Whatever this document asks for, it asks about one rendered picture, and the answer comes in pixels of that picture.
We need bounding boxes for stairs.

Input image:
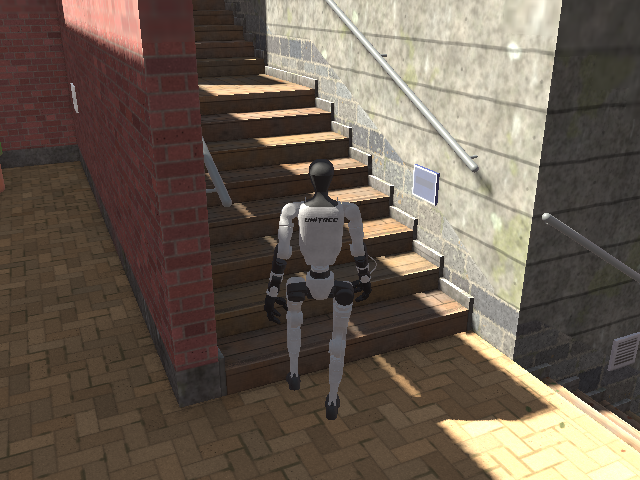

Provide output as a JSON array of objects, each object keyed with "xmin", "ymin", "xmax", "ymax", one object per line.
[
  {"xmin": 199, "ymin": 89, "xmax": 469, "ymax": 395},
  {"xmin": 540, "ymin": 377, "xmax": 640, "ymax": 453},
  {"xmin": 192, "ymin": 0, "xmax": 265, "ymax": 78}
]

